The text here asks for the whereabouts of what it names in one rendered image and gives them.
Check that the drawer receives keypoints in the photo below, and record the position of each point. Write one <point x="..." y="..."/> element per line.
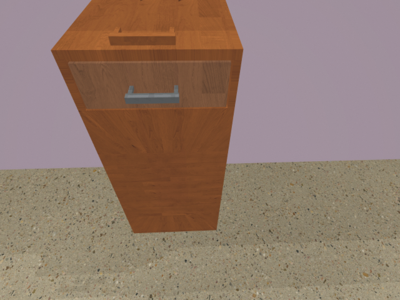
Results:
<point x="103" y="84"/>

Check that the cabinet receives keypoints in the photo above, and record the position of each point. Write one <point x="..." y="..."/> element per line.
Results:
<point x="166" y="165"/>

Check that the handle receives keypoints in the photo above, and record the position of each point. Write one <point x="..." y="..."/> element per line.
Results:
<point x="142" y="38"/>
<point x="151" y="98"/>

